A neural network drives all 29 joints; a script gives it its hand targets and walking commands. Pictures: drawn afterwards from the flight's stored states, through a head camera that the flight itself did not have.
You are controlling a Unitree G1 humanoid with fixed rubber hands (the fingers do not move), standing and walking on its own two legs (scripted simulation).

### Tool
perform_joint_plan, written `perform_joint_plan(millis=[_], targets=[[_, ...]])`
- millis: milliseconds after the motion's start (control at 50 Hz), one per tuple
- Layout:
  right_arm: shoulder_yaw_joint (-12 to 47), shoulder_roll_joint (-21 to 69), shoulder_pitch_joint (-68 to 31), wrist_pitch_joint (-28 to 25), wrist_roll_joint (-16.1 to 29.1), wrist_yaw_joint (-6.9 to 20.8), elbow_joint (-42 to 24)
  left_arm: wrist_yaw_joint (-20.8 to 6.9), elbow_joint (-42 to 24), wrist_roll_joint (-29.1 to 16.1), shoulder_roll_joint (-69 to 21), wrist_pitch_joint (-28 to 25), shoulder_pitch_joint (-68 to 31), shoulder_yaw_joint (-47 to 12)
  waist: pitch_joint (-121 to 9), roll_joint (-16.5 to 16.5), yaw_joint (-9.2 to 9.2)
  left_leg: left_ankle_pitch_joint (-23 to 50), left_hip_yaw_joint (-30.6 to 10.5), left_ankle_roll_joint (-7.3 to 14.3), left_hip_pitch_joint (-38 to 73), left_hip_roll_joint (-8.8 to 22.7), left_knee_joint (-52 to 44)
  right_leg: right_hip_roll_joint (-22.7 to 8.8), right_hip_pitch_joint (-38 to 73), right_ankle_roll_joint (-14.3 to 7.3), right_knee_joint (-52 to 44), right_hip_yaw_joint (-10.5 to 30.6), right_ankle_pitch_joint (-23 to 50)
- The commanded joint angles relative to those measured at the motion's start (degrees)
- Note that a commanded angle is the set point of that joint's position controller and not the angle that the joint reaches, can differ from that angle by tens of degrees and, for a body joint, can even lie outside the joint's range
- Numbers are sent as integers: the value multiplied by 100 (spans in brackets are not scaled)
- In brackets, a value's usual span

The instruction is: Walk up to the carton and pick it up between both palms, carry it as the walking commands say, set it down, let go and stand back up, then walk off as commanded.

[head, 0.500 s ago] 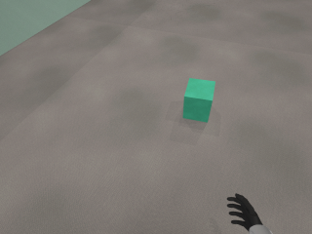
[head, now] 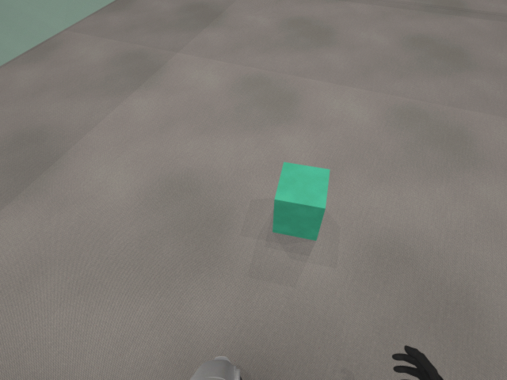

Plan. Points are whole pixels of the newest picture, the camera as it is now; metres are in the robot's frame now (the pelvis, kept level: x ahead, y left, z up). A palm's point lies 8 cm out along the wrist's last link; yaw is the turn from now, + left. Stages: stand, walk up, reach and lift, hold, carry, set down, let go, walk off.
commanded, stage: walk up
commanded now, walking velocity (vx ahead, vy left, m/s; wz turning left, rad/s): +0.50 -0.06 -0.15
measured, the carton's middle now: (300, 201) +0.90 -0.08 -0.62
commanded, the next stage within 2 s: none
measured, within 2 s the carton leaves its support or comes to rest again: neither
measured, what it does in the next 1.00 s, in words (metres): walks ahead: right foot, then left foot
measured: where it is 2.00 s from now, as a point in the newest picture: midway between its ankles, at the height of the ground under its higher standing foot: (290, 322)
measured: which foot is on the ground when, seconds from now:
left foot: down 0.00-0.40, up 0.42-0.84, down 0.86-1.00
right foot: down 0.00-0.00, up 0.02-0.38, down 0.40-0.86, up 0.88-1.00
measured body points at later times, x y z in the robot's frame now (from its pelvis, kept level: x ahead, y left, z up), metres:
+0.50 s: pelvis +0.22 -0.07 +0.01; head +0.24 -0.10 +0.45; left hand +0.33 +0.18 -0.10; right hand +0.23 -0.33 -0.15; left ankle +0.12 +0.10 -0.65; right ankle +0.26 -0.20 -0.71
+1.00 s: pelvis +0.36 -0.01 +0.01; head +0.38 +0.02 +0.46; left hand +0.41 +0.24 -0.14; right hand +0.47 -0.25 -0.10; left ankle +0.42 +0.09 -0.71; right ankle +0.29 -0.18 -0.65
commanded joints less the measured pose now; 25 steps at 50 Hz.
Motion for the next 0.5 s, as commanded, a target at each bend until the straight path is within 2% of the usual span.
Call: perform_joint_plan(millis=[0,20,40,60,80,100,120,140,160,180,220,260,280,300,320,340,360,380,400,420,440,460,480], targets=[[-598,-1709,2562,-151,-282,-110,21,147,-244,27,616,-330,-248,416,-1758,1521,-1455,916,-3347,1467,4818,2554,-2246,-42,-3064,-96,3026,166,-148],[-570,-1561,2115,-102,-261,-105,-42,103,-256,70,661,-285,-417,448,-1070,1067,-1257,-45,-3111,1502,4062,2404,-2443,-192,-3087,-127,3058,366,19],[-524,-1300,1836,-90,-220,-90,-100,49,-274,126,570,-224,-722,416,-215,531,-1145,-1058,-3112,1590,3131,2400,-2700,-386,-3170,-144,3100,321,165],[-530,-1211,1602,-36,-217,-144,-181,-67,-258,179,540,-91,-828,411,401,399,-999,-1980,-3067,1448,2409,2372,-3044,-518,-3138,-65,3018,273,420],[-533,-1234,1357,-36,-183,-204,-128,-160,-158,217,605,43,-795,448,739,318,-841,-2031,-2969,1303,1906,2311,-3289,-582,-2978,7,3139,334,732],[-506,-1161,1221,-86,-163,-192,-122,-176,-176,209,559,80,-706,417,708,606,-763,-1759,-2667,1322,1760,2109,-3340,-621,-2735,37,2922,310,916],[-523,-1201,1290,-107,-159,-175,-28,-183,-240,194,567,92,-795,404,794,774,-842,-1415,-2505,1346,1875,2051,-3331,-637,-2808,118,2859,248,1011],[-501,-1161,1318,-145,-136,-157,11,-202,-278,196,512,94,-851,400,824,960,-800,-1127,-2194,1352,1788,1961,-3286,-698,-2790,150,2719,221,1156],[-527,-1218,1273,-156,-125,-150,-8,-220,-339,195,516,115,-989,386,874,931,-827,-1263,-2174,1386,1706,1952,-3337,-696,-2806,196,2602,121,1235],[-518,-1195,1300,-165,-125,-144,-30,-212,-336,194,541,111,-1133,374,863,804,-792,-1095,-2019,1411,1715,1950,-3336,-788,-2723,246,2288,88,1269],[-517,-1067,1366,-189,-149,-149,-76,-257,-362,175,461,105,-1370,320,704,765,-791,-714,-1606,1351,1953,1857,-3322,-825,-2669,303,1669,-75,1367],[-565,-1228,1216,-148,-162,-153,-147,-314,-403,149,511,106,-1570,320,784,988,-773,-1085,-1558,1355,1696,1907,-3351,-848,-2253,338,974,-224,1395],[-584,-1234,1044,-131,-171,-139,-193,-335,-372,123,529,91,-1551,309,885,1157,-676,-1250,-1280,1239,1423,1792,-3279,-842,-1866,307,632,-341,1407],[-607,-1316,950,-97,-182,-126,-222,-336,-321,111,542,83,-1464,278,844,1220,-620,-1154,-1111,1222,1278,1668,-3119,-725,-1420,265,219,-543,1338],[-625,-1360,678,-88,-160,-129,-239,-328,-215,127,552,58,-1164,271,685,1300,-371,-852,-811,1176,1033,1556,-2799,-667,-767,195,-179,-735,1344],[-648,-1425,622,-72,-157,-110,-221,-278,-82,126,602,5,-741,259,367,1154,-160,158,-595,1067,1082,1344,-2105,-511,-113,179,-801,-926,1618],[-511,-1084,647,-70,-151,-29,-149,-136,289,195,834,-158,139,367,-326,447,244,767,-94,934,1115,620,-343,-259,1000,65,-1303,-941,1806],[-362,-613,672,-117,-161,-16,-359,-39,523,299,1528,-266,1203,634,-1187,-1798,728,-429,219,652,81,-24,1961,-1504,2052,-166,-1760,915,1451],[-262,-200,893,-131,-79,-32,-682,37,537,219,2035,-272,1550,636,-1461,-3232,543,-2060,-373,675,-778,-473,3095,-2630,2307,-446,-2394,3372,2399],[-370,-334,667,-95,-72,-30,-677,71,597,120,1800,-245,1485,519,-1148,-2405,434,-1749,-638,723,-956,-299,3273,-2502,2022,-750,-2485,3483,2784],[-421,-353,345,-73,-76,-19,-697,100,592,150,1608,-287,1208,427,-717,-1859,313,-1586,-690,693,-929,-255,3512,-2304,1464,-808,-2488,3385,2832],[-382,-333,392,-81,-97,-4,-656,135,479,123,1303,-283,863,376,-425,-1506,101,-1195,-727,663,-1056,-132,3226,-2071,1354,-761,-2249,2879,3616],[-376,-427,350,-54,-104,12,-644,173,421,130,1229,-321,683,378,-499,-1358,84,-1054,-596,595,-1226,-96,2905,-1987,1590,-706,-2016,2422,4556]])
